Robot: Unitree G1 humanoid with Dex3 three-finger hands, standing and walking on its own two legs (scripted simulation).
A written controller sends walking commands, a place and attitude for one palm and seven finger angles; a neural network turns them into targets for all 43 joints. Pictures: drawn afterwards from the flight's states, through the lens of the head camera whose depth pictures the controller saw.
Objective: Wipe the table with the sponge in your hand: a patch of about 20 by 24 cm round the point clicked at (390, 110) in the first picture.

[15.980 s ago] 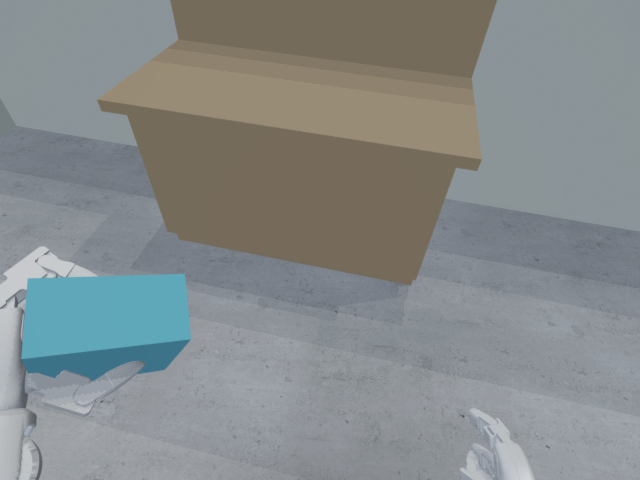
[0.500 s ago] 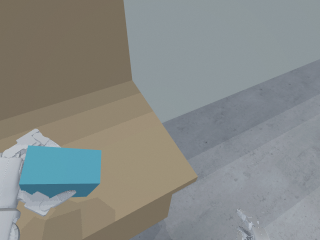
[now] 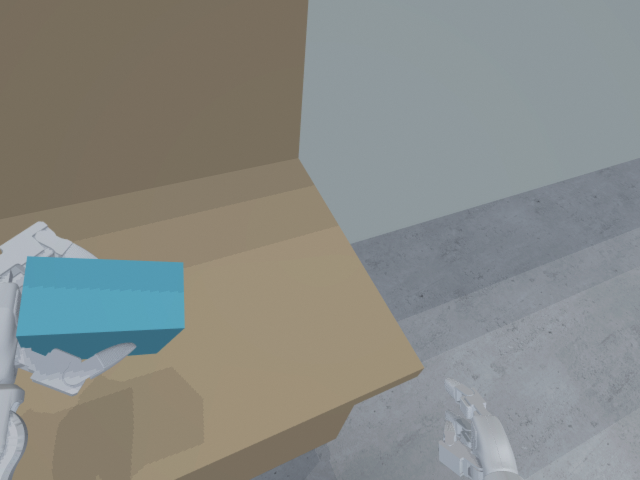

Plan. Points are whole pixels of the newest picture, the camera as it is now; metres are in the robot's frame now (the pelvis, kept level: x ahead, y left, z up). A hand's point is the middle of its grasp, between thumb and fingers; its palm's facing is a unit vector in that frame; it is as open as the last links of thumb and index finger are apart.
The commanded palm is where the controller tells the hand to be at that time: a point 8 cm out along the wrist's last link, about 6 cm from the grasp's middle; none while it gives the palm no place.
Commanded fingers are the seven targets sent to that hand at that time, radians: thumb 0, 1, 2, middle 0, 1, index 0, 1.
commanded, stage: look again from close up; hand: left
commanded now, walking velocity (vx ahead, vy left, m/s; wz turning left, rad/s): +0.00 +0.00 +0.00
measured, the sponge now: (126, 313) +0.23 +0.23 +0.12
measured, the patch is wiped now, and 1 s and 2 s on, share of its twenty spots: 0.00 0.00 0.00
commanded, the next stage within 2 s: shuffle to correct the standing spot in 0.32 s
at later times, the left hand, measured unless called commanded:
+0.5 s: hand (116, 330) +0.20 +0.21 +0.15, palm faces +0.33 -0.87 -0.37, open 10.1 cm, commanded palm +0.14 +0.25 +0.18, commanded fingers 0.00 0.10 1.30 -1.20 -1.60 -1.20 -1.60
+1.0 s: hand (153, 321) +0.21 +0.18 +0.16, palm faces +0.37 -0.86 -0.37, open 10.1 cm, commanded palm +0.15 +0.21 +0.18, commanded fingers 0.00 0.10 1.30 -1.20 -1.60 -1.20 -1.60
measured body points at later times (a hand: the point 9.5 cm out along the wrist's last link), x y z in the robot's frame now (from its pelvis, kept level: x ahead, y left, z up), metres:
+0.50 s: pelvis -0.01 -0.03 +0.00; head +0.00 -0.01 +0.45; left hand +0.18 +0.26 +0.17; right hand +0.15 -0.26 -0.07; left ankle +0.00 +0.06 -0.74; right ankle +0.01 -0.14 -0.74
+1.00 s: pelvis +0.00 -0.07 +0.00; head +0.01 -0.05 +0.45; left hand +0.18 +0.23 +0.18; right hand +0.17 -0.29 -0.07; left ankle +0.00 +0.06 -0.74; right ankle +0.01 -0.14 -0.74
